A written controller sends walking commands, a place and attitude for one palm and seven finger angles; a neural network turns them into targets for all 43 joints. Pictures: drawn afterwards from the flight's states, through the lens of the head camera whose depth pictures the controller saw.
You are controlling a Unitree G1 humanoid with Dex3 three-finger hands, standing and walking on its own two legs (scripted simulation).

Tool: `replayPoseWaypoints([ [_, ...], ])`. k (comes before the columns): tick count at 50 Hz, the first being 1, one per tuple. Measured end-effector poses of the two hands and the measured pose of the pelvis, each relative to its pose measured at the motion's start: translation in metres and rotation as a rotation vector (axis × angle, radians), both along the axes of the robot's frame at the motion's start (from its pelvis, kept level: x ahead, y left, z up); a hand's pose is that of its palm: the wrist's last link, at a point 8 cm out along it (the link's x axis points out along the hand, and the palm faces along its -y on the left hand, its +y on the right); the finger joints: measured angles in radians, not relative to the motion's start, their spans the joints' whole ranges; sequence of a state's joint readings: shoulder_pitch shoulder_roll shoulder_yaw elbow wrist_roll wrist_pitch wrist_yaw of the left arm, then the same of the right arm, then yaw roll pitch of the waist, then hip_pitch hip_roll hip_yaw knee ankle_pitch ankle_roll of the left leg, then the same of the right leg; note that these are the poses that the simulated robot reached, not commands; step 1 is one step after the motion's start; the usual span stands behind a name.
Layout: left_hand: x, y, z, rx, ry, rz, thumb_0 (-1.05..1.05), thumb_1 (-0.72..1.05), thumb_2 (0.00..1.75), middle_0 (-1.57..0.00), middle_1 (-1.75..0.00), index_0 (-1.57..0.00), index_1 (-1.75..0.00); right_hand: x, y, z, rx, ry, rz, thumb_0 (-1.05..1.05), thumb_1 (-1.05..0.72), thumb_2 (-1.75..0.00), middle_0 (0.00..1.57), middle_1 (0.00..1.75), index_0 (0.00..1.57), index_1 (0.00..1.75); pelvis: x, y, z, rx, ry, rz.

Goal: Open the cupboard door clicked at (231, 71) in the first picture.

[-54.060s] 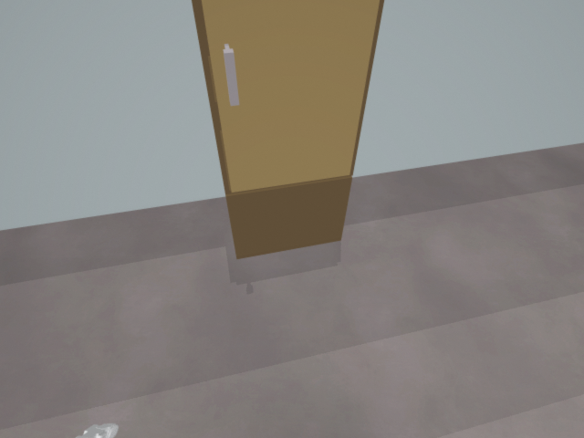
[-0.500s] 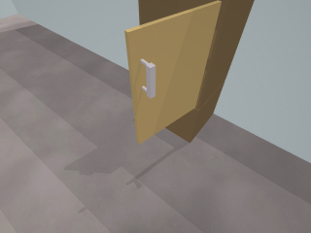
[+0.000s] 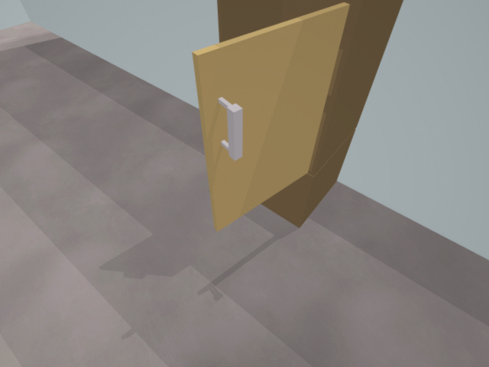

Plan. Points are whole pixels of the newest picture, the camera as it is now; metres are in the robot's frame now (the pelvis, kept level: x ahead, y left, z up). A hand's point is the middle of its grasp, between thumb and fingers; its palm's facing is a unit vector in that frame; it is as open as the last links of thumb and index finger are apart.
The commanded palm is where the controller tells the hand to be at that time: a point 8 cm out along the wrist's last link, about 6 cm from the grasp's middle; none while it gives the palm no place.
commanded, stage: look to check the result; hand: left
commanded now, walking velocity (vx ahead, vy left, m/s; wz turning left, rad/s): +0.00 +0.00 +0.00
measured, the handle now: (229, 129) +0.58 +0.07 +0.06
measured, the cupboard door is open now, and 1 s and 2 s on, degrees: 77 77 77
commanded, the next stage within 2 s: stand and wait in 0.16 s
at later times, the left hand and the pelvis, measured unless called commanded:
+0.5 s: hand out of the picture +0.01 +0.17 -0.17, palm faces +0.03 -0.98 -0.20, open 7.3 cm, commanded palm none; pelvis +0.01 -0.01 +0.00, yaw +0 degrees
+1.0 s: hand out of the picture +0.02 +0.18 -0.17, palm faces +0.01 -0.98 -0.21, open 7.3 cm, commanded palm none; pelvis +0.01 -0.01 +0.00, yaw +0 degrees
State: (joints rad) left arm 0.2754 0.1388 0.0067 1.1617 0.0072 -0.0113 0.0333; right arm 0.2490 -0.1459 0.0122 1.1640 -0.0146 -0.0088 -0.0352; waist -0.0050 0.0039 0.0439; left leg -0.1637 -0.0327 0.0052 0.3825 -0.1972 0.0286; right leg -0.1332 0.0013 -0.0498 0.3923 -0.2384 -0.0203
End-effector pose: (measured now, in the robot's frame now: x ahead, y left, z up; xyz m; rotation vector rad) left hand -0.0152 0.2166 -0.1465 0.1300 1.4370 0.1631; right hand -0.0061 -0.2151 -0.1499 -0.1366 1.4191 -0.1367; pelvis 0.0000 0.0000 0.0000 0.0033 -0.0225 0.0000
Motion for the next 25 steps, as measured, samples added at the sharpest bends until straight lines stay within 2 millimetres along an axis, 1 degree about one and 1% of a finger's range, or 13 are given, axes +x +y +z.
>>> replayPoseWaypoints([
  [12, 0.014, -0.001, 0.001, 0.005, -0.025, -0.008, 0.00, 0.91, 0.90, -0.20, -0.30, -0.20, -0.30, 0.010, -0.008, 0.002, -0.011, -0.014, 0.006, 0.00, -0.91, -0.90, 0.20, 0.30, 0.20, 0.30, 0.004, -0.004, 0.001, 0.001, -0.001, 0.001],
  [25, 0.020, 0.003, 0.003, 0.019, -0.037, -0.016, 0.00, 0.91, 0.90, -0.20, -0.30, -0.20, -0.30, 0.016, -0.018, 0.003, -0.025, -0.022, 0.008, 0.00, -0.91, -0.90, 0.20, 0.30, 0.20, 0.30, 0.006, -0.007, 0.001, 0.000, -0.004, -0.001],
])
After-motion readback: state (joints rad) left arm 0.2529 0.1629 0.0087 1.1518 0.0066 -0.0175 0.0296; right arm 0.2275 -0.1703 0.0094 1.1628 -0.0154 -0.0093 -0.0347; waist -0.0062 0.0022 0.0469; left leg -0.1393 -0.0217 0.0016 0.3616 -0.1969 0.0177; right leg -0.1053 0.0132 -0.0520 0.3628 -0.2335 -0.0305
